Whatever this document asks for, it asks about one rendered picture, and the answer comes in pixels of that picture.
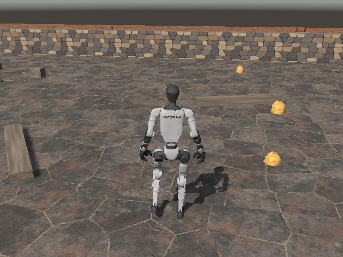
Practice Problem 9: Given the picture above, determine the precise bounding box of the robot left forearm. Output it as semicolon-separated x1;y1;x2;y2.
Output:
140;129;151;152

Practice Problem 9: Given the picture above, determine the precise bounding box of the humanoid robot head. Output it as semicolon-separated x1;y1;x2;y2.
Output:
163;85;181;111

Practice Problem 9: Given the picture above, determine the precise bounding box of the left robot hand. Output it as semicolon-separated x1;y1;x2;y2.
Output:
139;150;152;162

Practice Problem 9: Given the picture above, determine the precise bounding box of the robot left thigh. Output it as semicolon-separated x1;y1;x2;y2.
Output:
153;148;165;179

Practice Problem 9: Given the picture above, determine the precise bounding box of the robot right forearm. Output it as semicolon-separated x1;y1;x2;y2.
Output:
193;130;204;153

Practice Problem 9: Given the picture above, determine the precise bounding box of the left robot upper arm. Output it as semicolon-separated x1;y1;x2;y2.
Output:
146;108;161;138

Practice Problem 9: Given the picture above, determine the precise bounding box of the right robot upper arm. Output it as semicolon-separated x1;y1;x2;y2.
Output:
183;108;198;138

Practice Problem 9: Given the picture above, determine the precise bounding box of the right robot hand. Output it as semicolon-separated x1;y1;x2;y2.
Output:
193;151;205;164

